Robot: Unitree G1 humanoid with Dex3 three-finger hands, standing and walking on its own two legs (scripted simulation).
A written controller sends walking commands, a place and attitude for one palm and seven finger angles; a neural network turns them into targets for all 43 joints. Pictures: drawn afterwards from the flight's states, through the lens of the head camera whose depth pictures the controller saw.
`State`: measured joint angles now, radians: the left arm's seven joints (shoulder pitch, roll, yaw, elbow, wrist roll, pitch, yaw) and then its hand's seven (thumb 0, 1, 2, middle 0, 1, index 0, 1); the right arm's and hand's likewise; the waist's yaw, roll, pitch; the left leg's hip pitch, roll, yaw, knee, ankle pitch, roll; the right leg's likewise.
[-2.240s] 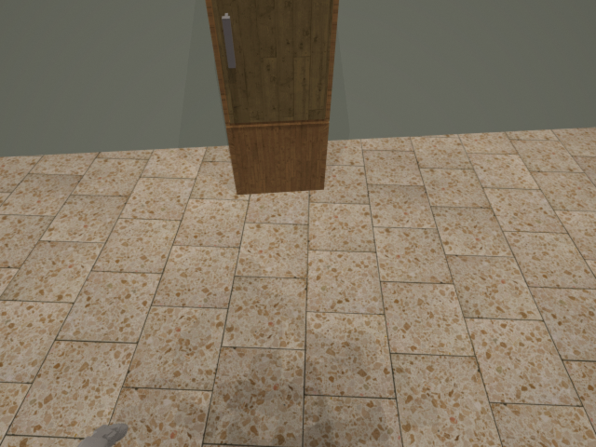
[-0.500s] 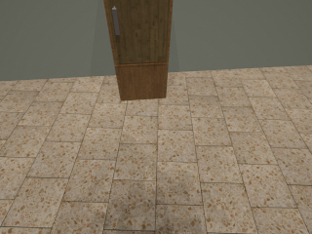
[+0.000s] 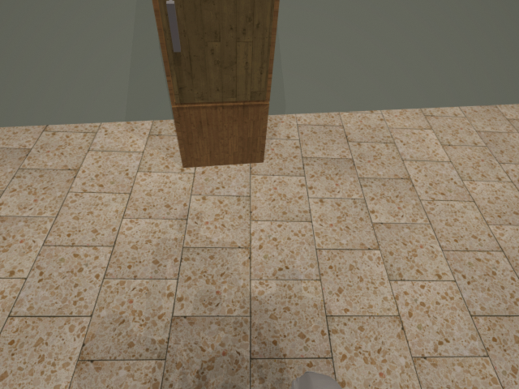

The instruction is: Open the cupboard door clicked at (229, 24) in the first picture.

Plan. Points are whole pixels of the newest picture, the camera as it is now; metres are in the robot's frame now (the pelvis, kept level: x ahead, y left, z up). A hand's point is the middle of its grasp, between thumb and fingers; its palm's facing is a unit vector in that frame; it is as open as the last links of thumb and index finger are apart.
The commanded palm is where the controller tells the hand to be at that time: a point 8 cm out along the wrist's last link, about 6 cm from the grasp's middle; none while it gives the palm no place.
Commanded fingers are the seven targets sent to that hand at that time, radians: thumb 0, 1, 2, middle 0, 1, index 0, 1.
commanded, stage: walk to a spot facing it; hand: left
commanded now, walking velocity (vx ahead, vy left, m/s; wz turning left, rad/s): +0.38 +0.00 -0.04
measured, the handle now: (174, 25) +1.22 +0.32 -0.01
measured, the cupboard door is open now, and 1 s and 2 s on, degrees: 0 0 0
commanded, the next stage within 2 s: take the last steps up to it in 0.68 s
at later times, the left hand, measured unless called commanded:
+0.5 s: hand (177, 344) +0.23 +0.15 -0.18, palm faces +0.08 -0.98 -0.17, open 7.2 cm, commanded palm none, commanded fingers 0.00 0.90 0.90 -0.20 -0.30 -0.20 -0.30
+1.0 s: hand (172, 244) +0.44 +0.20 -0.17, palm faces +0.08 -0.98 -0.18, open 7.3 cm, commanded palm none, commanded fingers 0.00 0.90 0.90 -0.20 -0.30 -0.20 -0.30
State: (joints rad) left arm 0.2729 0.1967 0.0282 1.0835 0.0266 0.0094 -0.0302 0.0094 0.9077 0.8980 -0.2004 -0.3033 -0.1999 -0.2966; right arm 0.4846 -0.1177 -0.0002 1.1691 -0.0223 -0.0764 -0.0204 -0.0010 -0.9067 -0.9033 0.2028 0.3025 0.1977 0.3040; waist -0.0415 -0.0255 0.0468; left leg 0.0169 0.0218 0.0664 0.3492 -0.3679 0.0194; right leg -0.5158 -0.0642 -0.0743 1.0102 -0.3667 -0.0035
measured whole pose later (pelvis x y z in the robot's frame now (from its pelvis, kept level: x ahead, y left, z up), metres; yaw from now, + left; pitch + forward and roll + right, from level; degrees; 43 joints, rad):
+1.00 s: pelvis +0.40 +0.02 +0.00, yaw +4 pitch -1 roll +0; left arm 0.20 0.18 0.05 1.06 0.03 0.01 -0.01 0.01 0.92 0.90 -0.20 -0.30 -0.20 -0.30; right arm 0.39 -0.11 -0.03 1.14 -0.02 -0.06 -0.02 0.00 -0.92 -0.90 0.20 0.30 0.20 0.30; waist -0.03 -0.02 0.05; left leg -0.04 0.02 0.20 0.35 -0.30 0.03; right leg -0.51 -0.12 -0.10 0.79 -0.22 0.03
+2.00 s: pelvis +0.69 +0.06 +0.00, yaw +8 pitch -2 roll +2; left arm 0.17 0.17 0.03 1.06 0.02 0.00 0.03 0.00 0.92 0.90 -0.20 -0.30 -0.20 -0.30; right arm 0.34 -0.10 -0.01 1.15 -0.02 -0.02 -0.03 0.00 -0.92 -0.90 0.20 0.30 0.20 0.30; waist -0.02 -0.02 0.05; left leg -0.12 -0.01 0.19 0.46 -0.30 0.04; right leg -0.31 -0.08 -0.07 0.56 -0.17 0.02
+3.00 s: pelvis +0.64 +0.02 +0.00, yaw +9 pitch -1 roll +0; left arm 0.27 0.13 0.01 1.15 0.01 0.00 0.03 0.02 0.95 0.90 -0.20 -0.30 -0.20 -0.30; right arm 0.34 -0.13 -0.01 1.18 -0.02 0.00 -0.04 0.00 -0.91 -0.90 0.20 0.30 0.19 0.30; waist -0.03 0.03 0.02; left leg -0.16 0.09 0.04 0.43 -0.24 -0.06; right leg -0.15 0.04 -0.10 0.43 -0.26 -0.07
